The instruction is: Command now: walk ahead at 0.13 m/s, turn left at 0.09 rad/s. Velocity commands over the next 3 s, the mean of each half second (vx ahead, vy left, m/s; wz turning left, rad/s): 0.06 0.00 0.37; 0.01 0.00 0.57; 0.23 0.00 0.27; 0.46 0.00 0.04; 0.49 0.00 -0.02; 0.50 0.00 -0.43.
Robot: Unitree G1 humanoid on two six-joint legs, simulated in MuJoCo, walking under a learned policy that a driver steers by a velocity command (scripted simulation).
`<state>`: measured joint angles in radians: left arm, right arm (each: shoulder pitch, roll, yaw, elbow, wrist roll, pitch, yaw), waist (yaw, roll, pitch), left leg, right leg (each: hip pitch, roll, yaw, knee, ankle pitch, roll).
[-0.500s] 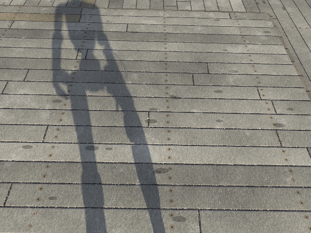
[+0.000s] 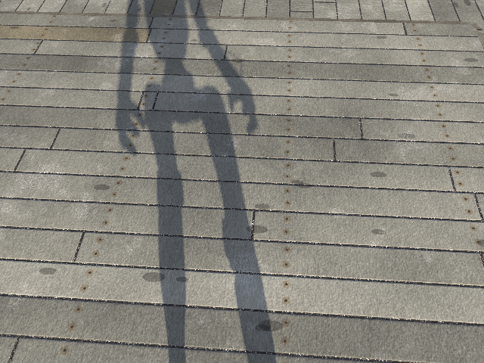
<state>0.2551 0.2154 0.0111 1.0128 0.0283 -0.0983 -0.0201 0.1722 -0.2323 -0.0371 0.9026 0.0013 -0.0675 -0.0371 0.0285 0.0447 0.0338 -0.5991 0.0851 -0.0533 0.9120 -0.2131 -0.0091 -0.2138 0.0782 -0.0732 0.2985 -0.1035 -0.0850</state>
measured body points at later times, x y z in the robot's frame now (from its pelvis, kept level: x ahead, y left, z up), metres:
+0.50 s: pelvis +0.07 +0.03 +0.00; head +0.11 +0.06 +0.45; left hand +0.15 +0.33 -0.13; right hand +0.23 -0.22 -0.11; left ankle +0.09 +0.13 -0.74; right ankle +0.12 -0.12 -0.69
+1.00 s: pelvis +0.08 -0.01 +0.00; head +0.12 -0.01 +0.45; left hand +0.03 +0.29 -0.10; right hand +0.34 -0.17 -0.11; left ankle +0.01 +0.14 -0.68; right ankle +0.12 -0.11 -0.74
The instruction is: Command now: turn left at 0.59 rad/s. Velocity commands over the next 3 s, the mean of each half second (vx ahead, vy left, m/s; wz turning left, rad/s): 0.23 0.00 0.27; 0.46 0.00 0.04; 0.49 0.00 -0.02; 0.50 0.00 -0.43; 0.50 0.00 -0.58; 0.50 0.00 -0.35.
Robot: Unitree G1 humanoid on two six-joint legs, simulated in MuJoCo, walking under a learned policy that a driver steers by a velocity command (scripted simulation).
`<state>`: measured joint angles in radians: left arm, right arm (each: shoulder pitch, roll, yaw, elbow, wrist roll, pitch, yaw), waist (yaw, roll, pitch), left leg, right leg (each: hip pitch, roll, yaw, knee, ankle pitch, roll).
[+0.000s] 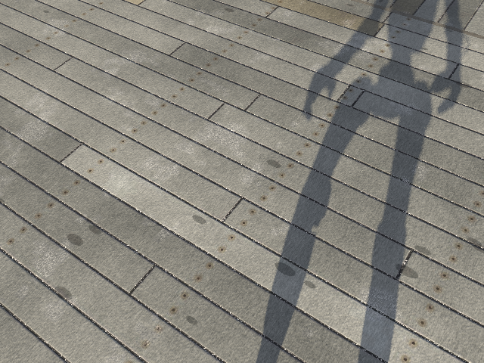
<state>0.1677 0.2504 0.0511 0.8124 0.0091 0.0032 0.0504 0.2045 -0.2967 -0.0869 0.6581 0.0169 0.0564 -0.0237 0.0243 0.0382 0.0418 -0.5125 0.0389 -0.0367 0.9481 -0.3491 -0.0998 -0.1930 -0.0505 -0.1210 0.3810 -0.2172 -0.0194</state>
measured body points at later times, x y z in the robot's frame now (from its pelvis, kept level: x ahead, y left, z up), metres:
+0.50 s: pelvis +0.09 +0.06 +0.00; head +0.11 +0.08 +0.45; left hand +0.21 +0.35 -0.11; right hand +0.17 -0.21 -0.10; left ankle +0.00 +0.15 -0.75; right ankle +0.26 -0.09 -0.69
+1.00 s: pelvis +0.36 +0.02 +0.00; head +0.38 +0.01 +0.45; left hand +0.36 +0.30 -0.12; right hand +0.55 -0.22 -0.10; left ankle +0.46 +0.22 -0.67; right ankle +0.33 -0.06 -0.75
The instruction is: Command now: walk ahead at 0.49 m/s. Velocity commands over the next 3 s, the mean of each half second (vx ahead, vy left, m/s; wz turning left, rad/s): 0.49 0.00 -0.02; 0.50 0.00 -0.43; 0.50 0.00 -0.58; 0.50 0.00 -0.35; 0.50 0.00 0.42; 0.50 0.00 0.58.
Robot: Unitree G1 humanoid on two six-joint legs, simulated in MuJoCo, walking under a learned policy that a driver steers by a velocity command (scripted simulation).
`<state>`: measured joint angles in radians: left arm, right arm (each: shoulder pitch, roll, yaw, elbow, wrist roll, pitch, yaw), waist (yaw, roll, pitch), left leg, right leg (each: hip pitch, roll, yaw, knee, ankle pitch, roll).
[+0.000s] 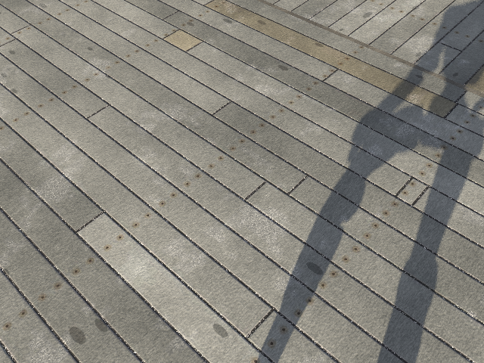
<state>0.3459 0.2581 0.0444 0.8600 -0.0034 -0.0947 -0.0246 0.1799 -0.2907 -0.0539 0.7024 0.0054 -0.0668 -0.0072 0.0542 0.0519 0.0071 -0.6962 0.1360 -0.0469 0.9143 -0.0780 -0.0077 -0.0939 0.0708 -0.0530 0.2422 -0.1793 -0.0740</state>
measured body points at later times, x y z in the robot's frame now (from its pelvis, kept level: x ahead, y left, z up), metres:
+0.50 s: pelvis +0.29 +0.06 +0.00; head +0.31 +0.07 +0.45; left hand +0.43 +0.33 -0.11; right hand +0.35 -0.21 -0.11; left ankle +0.29 +0.15 -0.75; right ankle +0.36 -0.11 -0.67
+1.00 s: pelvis +0.56 -0.03 -0.01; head +0.59 -0.06 +0.44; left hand +0.72 +0.21 -0.11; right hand +0.64 -0.34 -0.11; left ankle +0.62 +0.14 -0.67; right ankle +0.57 -0.10 -0.75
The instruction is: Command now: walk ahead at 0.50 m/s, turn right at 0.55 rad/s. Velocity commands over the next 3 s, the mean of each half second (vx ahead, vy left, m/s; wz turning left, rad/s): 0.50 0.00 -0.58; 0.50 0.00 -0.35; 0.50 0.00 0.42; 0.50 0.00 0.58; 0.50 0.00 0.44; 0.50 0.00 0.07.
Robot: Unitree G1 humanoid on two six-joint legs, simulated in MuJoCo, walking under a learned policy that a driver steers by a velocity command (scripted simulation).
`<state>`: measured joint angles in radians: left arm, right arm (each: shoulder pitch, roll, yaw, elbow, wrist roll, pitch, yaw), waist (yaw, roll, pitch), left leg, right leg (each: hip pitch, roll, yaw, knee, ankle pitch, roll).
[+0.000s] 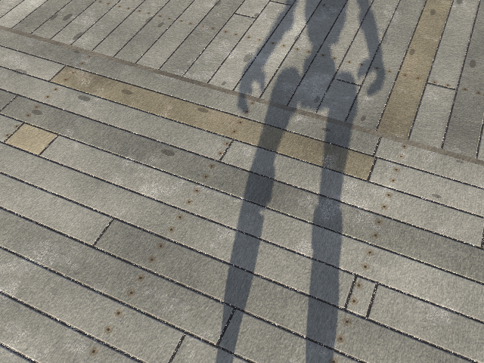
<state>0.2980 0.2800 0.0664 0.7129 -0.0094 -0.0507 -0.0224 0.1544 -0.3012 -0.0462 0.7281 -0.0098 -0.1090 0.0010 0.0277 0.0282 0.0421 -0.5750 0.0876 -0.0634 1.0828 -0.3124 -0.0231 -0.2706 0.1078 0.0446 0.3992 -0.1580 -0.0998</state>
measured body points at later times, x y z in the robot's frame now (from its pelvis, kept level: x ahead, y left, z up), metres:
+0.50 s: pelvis +0.28 +0.04 +0.00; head +0.30 +0.04 +0.45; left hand +0.49 +0.27 -0.10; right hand +0.29 -0.25 -0.11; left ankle +0.31 +0.14 -0.74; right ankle +0.25 -0.10 -0.66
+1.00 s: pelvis +0.50 -0.12 +0.00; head +0.52 -0.15 +0.45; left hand +0.72 +0.06 -0.10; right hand +0.47 -0.42 -0.12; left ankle +0.58 +0.04 -0.65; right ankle +0.48 -0.20 -0.74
